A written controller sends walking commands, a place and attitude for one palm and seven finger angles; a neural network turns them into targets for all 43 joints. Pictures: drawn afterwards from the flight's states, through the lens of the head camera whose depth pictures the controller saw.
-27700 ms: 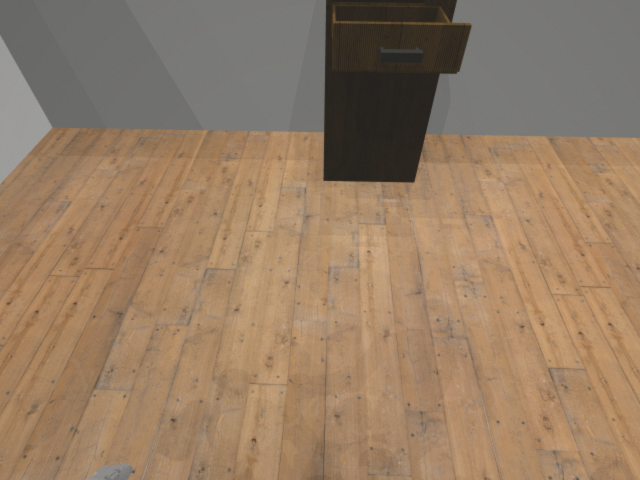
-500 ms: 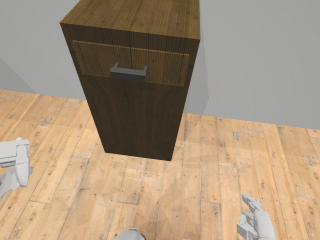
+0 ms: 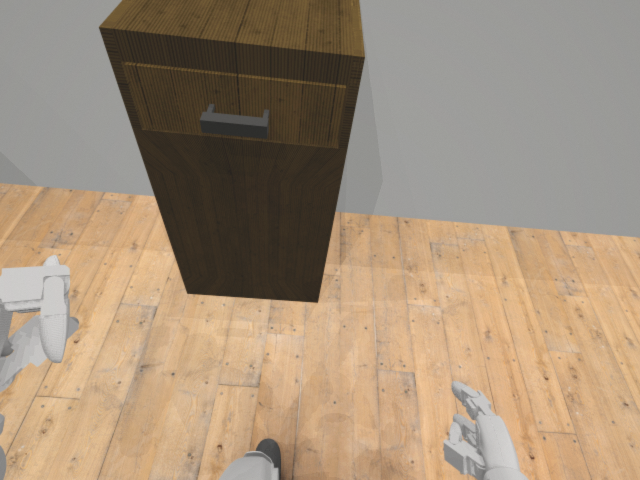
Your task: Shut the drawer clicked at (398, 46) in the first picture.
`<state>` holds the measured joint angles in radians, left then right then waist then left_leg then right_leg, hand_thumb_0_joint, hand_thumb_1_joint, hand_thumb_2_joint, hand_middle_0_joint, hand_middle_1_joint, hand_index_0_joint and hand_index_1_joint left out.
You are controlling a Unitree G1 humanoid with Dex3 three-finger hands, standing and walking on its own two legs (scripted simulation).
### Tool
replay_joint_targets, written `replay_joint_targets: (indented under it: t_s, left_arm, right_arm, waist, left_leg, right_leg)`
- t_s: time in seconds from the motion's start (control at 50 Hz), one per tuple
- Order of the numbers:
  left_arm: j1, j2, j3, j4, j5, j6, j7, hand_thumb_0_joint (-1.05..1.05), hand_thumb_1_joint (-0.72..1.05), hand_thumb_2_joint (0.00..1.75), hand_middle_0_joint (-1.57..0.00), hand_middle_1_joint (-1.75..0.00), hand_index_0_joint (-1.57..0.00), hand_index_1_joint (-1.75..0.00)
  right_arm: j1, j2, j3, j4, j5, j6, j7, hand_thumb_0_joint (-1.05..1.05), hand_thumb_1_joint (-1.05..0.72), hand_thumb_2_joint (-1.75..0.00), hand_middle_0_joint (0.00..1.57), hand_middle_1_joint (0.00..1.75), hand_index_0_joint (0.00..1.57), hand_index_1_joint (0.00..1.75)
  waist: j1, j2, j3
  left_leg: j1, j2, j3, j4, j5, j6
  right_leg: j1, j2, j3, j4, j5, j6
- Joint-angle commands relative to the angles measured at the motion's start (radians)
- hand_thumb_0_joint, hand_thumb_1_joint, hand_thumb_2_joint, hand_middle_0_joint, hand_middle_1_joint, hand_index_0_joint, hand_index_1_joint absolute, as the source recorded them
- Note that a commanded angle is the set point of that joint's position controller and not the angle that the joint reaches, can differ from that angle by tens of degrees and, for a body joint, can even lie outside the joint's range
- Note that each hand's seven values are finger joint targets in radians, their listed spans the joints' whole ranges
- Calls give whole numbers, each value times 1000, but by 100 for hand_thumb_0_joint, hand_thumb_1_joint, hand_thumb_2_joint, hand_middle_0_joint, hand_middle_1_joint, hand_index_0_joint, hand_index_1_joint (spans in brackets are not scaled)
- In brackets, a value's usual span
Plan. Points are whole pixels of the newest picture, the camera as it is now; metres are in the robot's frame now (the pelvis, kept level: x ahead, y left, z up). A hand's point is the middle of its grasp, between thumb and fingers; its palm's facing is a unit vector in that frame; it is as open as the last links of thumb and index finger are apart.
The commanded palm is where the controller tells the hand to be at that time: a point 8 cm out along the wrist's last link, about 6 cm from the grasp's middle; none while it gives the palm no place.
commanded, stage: stop stepping back and stand still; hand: left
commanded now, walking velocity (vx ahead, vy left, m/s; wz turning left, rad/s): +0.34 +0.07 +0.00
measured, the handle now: (237, 118) +0.73 +0.21 +0.01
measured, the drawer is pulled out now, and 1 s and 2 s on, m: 0.00 0.00 0.00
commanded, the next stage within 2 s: let the arm hang, fingers relaxed in 0.92 s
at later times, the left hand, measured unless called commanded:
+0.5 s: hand out of the picture +0.11 +0.27 +0.19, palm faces +0.31 -0.85 -0.43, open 3.3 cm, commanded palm +0.04 +0.32 +0.19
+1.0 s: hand out of the picture +0.07 +0.35 +0.20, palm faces +0.39 -0.79 -0.48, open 3.3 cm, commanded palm none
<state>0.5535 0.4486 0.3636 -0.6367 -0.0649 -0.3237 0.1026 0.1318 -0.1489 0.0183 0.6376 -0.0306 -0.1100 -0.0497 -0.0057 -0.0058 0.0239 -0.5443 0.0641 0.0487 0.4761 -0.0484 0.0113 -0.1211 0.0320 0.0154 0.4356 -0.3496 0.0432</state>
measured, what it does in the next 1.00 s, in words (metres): walks backwards: right foot, then left foot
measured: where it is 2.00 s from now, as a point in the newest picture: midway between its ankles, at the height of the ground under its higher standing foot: outside the picture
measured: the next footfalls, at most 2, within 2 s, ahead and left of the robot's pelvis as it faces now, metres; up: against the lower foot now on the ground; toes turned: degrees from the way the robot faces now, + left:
right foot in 0.48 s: -0.05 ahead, -0.06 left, +0.00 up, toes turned -1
left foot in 0.66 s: -0.04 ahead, +0.21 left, +0.00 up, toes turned +7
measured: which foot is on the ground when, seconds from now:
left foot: down 0.00-0.46, up 0.48-0.64, down 0.66-1.00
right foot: down 0.00-0.32, up 0.34-0.46, down 0.48-0.66, up 0.68-1.00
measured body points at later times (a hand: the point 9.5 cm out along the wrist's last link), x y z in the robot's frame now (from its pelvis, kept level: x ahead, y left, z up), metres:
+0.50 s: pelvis -0.08 +0.04 -0.02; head -0.09 +0.09 +0.43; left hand +0.08 +0.31 +0.21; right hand +0.08 -0.18 -0.07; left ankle +0.11 +0.10 -0.69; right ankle -0.09 -0.05 -0.73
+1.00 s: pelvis -0.11 +0.09 +0.03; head -0.11 +0.12 +0.48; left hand +0.04 +0.39 +0.23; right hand +0.03 -0.11 -0.06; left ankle -0.08 +0.20 -0.73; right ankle -0.12 -0.03 -0.68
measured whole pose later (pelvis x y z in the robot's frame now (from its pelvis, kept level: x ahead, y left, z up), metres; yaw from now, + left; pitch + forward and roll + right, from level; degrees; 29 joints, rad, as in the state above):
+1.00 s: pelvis -0.11 +0.09 +0.03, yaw +2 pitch +1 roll -5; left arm 0.67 0.45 0.40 -0.64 -0.03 -0.19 0.16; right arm 0.29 -0.13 0.03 0.62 -0.02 -0.09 -0.05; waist -0.01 0.02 -0.02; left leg -0.24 0.09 0.03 0.36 -0.15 0.01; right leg -0.30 0.02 -0.14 0.66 -0.45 -0.03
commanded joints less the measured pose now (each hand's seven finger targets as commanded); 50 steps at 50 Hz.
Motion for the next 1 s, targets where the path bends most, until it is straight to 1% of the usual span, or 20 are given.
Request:
replay_joint_targets:
  t_s: [0.0,0.1,0.22,0.28,0.3,0.32,0.38,0.42,0.44,0.46,0.48,0.52,0.6,0.62,0.64,0.7,0.74,0.8,0.9,0.98]
  left_arm:
    - [119,158,170,-162,-35,-22,19,0,90,90,-140,-160,-140,-160]
    - [124,171,200,-181,-28,14,43,0,90,90,-140,-160,-140,-160]
    - [-37,122,116,-196,-4,49,50,0,90,90,-140,-160,-140,-160]
    - [-204,102,83,-181,0,75,48,0,90,90,-140,-160,-140,-160]
    - [-214,93,96,-201,4,76,51,0,90,90,-140,-160,-140,-160]
    - [-203,132,133,-219,17,72,49,0,90,90,-140,-160,-140,-160]
    - [63,186,197,-280,1,57,26,0,90,90,-140,-160,-140,-160]
    - [215,183,205,-317,-9,66,19,0,90,90,-140,-160,-140,-160]
    - [165,186,214,-374,-7,78,10,0,90,90,-140,-160,-140,-160]
    - [42,216,252,-390,-9,90,8,0,90,90,-140,-160,-140,-160]
    - [-49,200,253,-337,-29,104,5,0,90,90,-140,-160,-140,-160]
    - [-46,118,184,-130,0,118,21,0,90,90,-140,-160,-140,-160]
    - [-153,77,91,-100,32,89,62,0,90,90,-140,-160,-140,-160]
    - [-184,64,63,-148,30,73,69,0,90,90,-140,-160,-140,-160]
    - [-243,71,56,-236,39,48,75,0,90,90,-140,-160,-140,-160]
    - [-174,131,101,-309,43,32,49,0,90,90,-140,-160,-140,-160]
    - [-7,92,93,-295,44,45,50,0,90,90,-140,-160,-140,-160]
    - [78,105,123,-314,44,58,58,0,90,90,-140,-160,-140,-160]
    - [88,88,121,-156,37,87,79,0,90,90,-140,-160,-140,-160]
    - [77,83,93,-117,34,115,77,0,90,90,-140,-160,-140,-160]
  right_arm:
    - [-40,-165,-63,-178,20,-28,-29,0,-90,-90,20,30,20,30]
    - [-35,-185,-66,-205,20,-30,-43,0,-90,-90,20,30,20,30]
    - [28,-187,-78,-131,22,-40,-48,0,-90,-90,20,30,20,30]
    - [-7,-210,-72,-121,24,-63,-58,0,-90,-90,20,30,20,30]
    - [-32,-218,-70,-134,17,-75,-49,0,-90,-90,20,30,20,30]
    - [-45,-207,-71,-136,10,-79,-33,0,-90,-90,20,30,20,30]
    - [-42,-153,-80,-175,11,-69,18,0,-90,-90,20,30,20,30]
    - [-28,-124,-68,-186,23,-28,36,0,-90,-90,20,30,20,30]
    - [-57,-143,-84,-174,38,1,42,0,-90,-90,20,30,20,30]
    - [-42,-155,-83,-158,19,21,38,0,-90,-90,20,30,20,30]
    - [-43,-122,-58,-172,21,24,47,0,-90,-90,20,30,20,30]
    - [-14,-145,-70,-165,31,19,2,0,-90,-90,20,30,20,30]
    - [-12,-146,-36,-125,25,-55,-48,0,-90,-90,20,30,20,30]
    - [24,-165,-36,-137,24,-72,-54,0,-90,-90,20,30,20,30]
    - [30,-180,-42,-164,25,-84,-46,0,-90,-90,20,30,20,30]
    - [9,-151,-56,-161,23,-108,10,0,-90,-90,20,30,20,30]
    - [10,-162,-60,-160,37,-97,32,0,-90,-90,20,30,20,30]
    - [-11,-154,-57,-169,28,-68,33,0,-90,-90,20,30,20,30]
    - [16,-149,-56,-172,14,-23,-17,0,-90,-90,20,30,20,30]
    - [18,-161,-63,-169,14,-13,-29,0,-90,-90,20,30,20,30]
  waist:
    - [-16,37,-130]
    - [-7,149,-60]
    - [-48,-62,-16]
    - [-55,177,54]
    - [-30,413,21]
    - [7,467,-18]
    - [54,356,-187]
    - [50,15,-190]
    - [32,-285,-55]
    - [-42,-207,-32]
    - [-32,-202,-54]
    - [-50,-116,99]
    - [-30,40,-11]
    - [-37,242,-47]
    - [-35,441,-36]
    - [-31,154,-21]
    - [-13,89,-16]
    - [3,264,-36]
    - [-4,290,-48]
    - [-14,154,-88]
  left_leg:
    - [500,-11,-81,35,-161,-38]
    - [340,-1,-169,-159,-479,-58]
    - [529,-40,-102,306,-237,-38]
    - [320,20,-329,-150,-656,-55]
    - [148,75,-481,-467,-906,-105]
    - [53,95,-498,-564,-955,-163]
    - [70,20,-188,-392,-643,-147]
    - [85,-120,45,250,-368,-118]
    - [89,-163,-21,831,-347,-90]
    - [3,-142,-46,1094,-295,-72]
    - [-44,-86,-126,1157,-290,-57]
    - [7,34,-135,852,-306,-20]
    - [340,-14,46,6,-401,29]
    - [440,44,-84,-158,-458,66]
    - [566,257,-452,-212,-389,153]
    - [377,341,-669,-297,-445,189]
    - [310,282,-435,-273,-454,166]
    - [214,195,-230,-344,-577,76]
    - [162,173,-127,-400,-583,47]
    - [254,121,-97,-162,-380,50]
  right_leg:
    - [-430,-90,-26,-106,-41,-102]
    - [-302,10,-73,-97,-339,-110]
    - [-591,-169,-27,-135,-356,-156]
    - [-446,6,-115,169,-409,-72]
    - [-217,125,-135,419,-367,-54]
    - [-81,162,-113,574,-310,-60]
    - [94,160,-148,481,-277,-99]
    - [-36,-64,54,-61,-327,-178]
    - [-464,-330,320,-261,-290,-227]
    - [-618,-366,264,-253,-262,-274]
    - [-632,-400,294,-287,-486,-290]
    - [-623,-327,270,-280,-514,-230]
    - [-343,-216,53,38,-322,-177]
    - [-359,-118,-28,307,-208,-124]
    - [-587,-20,-116,559,-237,-56]
    - [-665,-62,65,902,-134,-59]
    - [-597,-83,27,843,-8,-52]
    - [-427,-52,-79,659,55,-53]
    - [-135,17,-185,312,-97,-74]
    - [2,-3,-110,-38,-88,-97]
